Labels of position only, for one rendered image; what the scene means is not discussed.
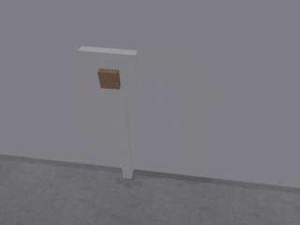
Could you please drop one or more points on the panel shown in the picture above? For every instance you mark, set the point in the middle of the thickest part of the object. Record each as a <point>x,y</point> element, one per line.
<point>126,61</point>

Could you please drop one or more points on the button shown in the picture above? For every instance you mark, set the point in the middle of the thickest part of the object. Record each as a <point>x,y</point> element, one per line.
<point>109,78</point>

